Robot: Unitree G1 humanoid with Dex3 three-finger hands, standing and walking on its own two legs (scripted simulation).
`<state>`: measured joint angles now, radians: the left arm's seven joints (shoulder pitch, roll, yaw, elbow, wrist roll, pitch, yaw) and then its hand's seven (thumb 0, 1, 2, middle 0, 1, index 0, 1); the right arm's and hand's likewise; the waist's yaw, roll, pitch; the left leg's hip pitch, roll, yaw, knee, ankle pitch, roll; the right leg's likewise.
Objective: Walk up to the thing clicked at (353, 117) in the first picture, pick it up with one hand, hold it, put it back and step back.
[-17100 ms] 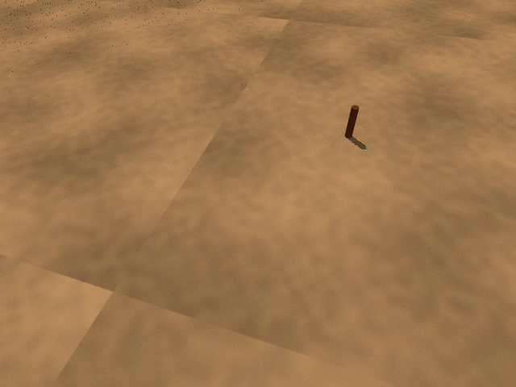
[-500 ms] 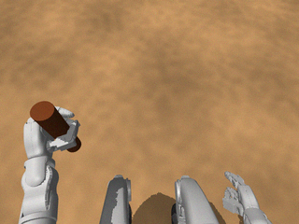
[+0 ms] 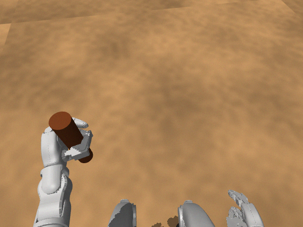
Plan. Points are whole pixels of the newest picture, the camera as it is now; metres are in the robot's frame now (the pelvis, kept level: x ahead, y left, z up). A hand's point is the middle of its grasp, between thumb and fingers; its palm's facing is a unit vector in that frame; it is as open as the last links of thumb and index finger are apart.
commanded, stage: lift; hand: left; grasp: from the side
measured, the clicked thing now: (75, 141) +0.33 +0.21 +0.02
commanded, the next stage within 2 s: hold in 0.60 s
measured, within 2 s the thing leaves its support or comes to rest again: neither
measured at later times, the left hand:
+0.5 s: hand (80, 131) +0.34 +0.18 +0.07, palm faces +0.21 -0.98 -0.02, open 5.5 cm
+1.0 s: hand (80, 125) +0.34 +0.17 +0.09, palm faces +0.21 -0.98 -0.01, open 5.5 cm
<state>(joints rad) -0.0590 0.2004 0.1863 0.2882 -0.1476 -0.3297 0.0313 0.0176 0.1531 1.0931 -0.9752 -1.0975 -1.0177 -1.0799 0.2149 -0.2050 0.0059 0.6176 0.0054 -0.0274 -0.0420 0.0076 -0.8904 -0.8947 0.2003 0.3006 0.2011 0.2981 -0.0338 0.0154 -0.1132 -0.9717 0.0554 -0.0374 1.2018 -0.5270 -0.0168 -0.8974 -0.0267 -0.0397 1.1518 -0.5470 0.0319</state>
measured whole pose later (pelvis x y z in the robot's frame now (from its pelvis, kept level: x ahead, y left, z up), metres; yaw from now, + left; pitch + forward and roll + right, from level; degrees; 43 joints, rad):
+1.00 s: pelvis +0.01 -0.01 +0.05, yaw +0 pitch +8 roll -1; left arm -0.09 0.16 0.16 0.39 -0.13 -0.36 0.05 0.02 0.15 1.09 -0.97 -1.10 -1.01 -1.09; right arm 0.22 -0.20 0.00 0.65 -0.01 0.01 -0.03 0.01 -0.90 -0.90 0.20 0.30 0.20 0.30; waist -0.02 0.01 -0.04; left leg -0.62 0.05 -0.01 0.91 -0.43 -0.02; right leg -0.56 -0.03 -0.03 0.87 -0.45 0.03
